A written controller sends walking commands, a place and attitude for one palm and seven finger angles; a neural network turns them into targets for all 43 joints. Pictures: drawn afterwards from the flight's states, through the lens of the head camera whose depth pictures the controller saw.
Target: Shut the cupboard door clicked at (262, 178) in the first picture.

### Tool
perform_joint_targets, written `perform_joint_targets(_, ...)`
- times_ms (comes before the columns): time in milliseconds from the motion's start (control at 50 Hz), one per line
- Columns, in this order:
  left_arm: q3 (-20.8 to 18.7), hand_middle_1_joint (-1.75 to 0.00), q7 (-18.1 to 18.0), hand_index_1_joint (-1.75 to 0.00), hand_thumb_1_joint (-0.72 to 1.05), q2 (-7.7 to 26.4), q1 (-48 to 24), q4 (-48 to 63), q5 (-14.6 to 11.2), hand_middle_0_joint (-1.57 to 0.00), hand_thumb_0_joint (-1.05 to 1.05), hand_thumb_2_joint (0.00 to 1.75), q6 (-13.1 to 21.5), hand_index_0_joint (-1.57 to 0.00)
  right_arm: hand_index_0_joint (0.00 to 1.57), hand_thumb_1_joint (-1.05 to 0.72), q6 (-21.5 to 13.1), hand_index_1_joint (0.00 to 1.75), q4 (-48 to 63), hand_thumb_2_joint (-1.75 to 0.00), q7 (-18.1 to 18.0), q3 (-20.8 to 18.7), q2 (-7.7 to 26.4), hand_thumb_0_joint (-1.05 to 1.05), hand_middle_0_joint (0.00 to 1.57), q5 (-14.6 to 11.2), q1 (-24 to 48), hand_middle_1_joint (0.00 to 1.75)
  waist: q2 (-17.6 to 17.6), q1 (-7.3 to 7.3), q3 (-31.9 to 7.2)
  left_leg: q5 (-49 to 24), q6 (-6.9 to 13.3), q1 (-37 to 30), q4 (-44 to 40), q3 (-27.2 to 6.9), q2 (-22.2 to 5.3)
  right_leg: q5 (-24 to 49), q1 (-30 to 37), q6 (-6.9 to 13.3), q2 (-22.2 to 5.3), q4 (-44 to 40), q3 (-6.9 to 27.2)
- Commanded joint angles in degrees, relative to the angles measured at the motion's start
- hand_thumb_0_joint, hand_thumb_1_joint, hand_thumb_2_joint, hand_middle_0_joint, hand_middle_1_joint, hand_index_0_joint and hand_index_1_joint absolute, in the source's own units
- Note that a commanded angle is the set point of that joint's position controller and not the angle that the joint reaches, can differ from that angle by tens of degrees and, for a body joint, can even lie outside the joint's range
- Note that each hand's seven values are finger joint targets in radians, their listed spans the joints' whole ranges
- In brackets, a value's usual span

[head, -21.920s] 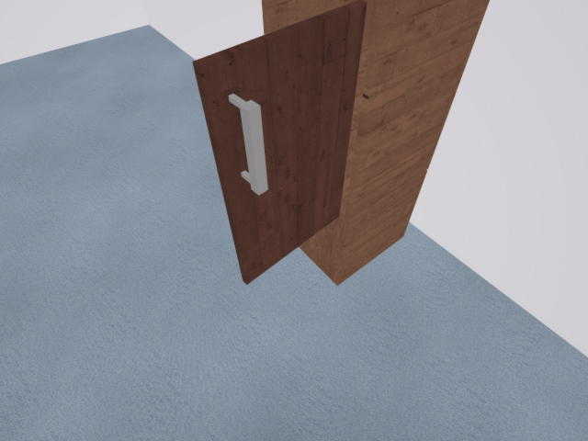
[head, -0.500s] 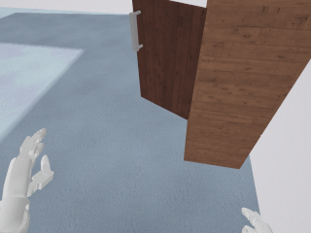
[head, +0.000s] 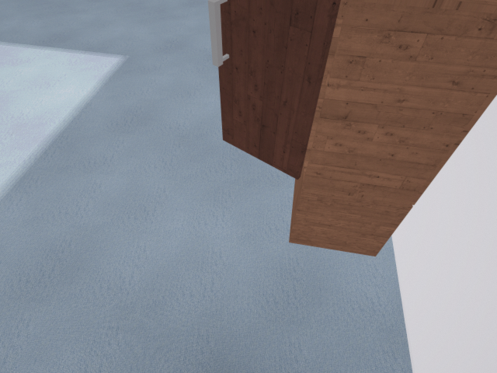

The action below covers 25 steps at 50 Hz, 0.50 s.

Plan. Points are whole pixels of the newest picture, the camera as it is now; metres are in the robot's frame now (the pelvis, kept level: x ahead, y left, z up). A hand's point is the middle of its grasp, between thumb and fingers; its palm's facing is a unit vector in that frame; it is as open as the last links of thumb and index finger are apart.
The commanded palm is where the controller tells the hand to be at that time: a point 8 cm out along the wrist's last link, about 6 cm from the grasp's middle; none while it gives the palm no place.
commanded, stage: let the arm hang, fingers relaxed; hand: left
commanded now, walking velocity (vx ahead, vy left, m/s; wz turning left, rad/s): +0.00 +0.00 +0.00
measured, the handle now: (220, 32) +0.95 +0.15 +0.10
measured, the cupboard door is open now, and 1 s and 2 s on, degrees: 63 63 63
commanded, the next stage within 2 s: look to check the result in 0.52 s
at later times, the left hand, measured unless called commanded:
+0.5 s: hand out of the picture +0.00 +0.17 -0.18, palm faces +0.02 -0.99 -0.17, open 7.4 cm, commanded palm none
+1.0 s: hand out of the picture +0.02 +0.19 -0.17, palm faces +0.00 -0.97 -0.25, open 7.4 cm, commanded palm none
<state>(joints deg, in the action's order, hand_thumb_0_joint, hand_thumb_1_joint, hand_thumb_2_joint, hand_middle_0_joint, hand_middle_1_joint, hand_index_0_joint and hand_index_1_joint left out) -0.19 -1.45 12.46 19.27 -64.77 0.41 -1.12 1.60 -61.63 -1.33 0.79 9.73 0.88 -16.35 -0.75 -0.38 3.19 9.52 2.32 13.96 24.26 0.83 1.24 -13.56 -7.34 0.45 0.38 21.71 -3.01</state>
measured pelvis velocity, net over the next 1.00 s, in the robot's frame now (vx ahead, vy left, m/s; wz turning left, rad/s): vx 0.01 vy -0.01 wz -0.01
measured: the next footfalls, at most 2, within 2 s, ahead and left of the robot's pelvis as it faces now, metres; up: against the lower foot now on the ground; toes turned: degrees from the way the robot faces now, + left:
right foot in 1.98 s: +0.11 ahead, -0.13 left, +0.00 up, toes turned +26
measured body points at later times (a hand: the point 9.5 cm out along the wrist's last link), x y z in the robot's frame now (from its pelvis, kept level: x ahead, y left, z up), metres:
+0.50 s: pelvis +0.00 +0.00 +0.00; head +0.00 +0.00 +0.45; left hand +0.00 +0.22 -0.16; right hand -0.01 -0.22 -0.16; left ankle +0.04 +0.09 -0.74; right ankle -0.02 -0.12 -0.74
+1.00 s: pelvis +0.01 -0.01 +0.00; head +0.02 -0.01 +0.45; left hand +0.02 +0.25 -0.15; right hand +0.03 -0.26 -0.15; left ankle +0.04 +0.09 -0.74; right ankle -0.02 -0.12 -0.74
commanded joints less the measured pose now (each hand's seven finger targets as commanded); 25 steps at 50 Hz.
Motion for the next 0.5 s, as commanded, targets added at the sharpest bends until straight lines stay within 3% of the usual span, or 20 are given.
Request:
perform_joint_targets(0, -0.55, -0.30, -0.23, -0.30, 0.90, 3.92, 1.81, 1.14, 0.01, -0.20, 0.00, 0.90, 1.49, -0.20, 0.20, -0.90, -1.53, 0.30, 1.38, -0.90, -0.88, -1.60, 7.32, 0.00, 0.20, -0.37, -2.26, 0.30, 1.63, 0.69, -1.01, 0.77, 0.17, -1.75, -6.44, -7.44, -6.95, -0.79, -2.38, 2.39, -5.70, -4.63, 5.52)
perform_joint_targets(120, -0.47, -0.30, -0.55, -0.30, 0.90, 3.11, 3.26, -0.11, 0.08, -0.20, 0.00, 0.90, 1.39, -0.20, 0.20, -0.90, -1.58, 0.30, -0.42, -0.90, -0.91, -1.43, 6.11, 0.00, 0.20, -0.34, -3.64, 0.30, 2.31, 0.59, 1.23, 1.97, 0.28, -1.25, -7.24, -7.01, -6.73, -1.53, -3.66, 2.12, -5.71, -4.26, 5.48)
perform_joint_targets(240, -0.69, -0.30, -0.72, -0.30, 0.90, 2.38, 3.29, -0.23, 0.20, -0.20, 0.00, 0.90, 1.28, -0.20, 0.20, -0.90, -1.60, 0.30, -0.96, -0.90, -0.97, -1.55, 5.39, 0.00, 0.20, -0.19, -4.07, 0.30, -0.10, 0.63, 3.29, 5.11, 0.13, 0.10, -8.62, -7.38, -6.68, -2.43, -4.75, 2.05, -5.38, -3.72, 5.63)
perform_joint_targets(480, -1.33, -0.30, -0.70, -0.30, 0.90, 2.94, 1.88, 0.60, 0.23, -0.20, 0.00, 0.90, 1.87, -0.20, 0.20, -0.90, -2.19, 0.30, -0.35, -0.90, -1.09, -1.90, 5.92, 0.00, 0.20, -0.25, -3.84, 0.30, -0.19, 0.75, 1.05, -1.39, 0.03, -1.66, -6.70, -6.58, -6.40, 1.10, -3.01, 2.24, -5.88, -3.95, 5.84)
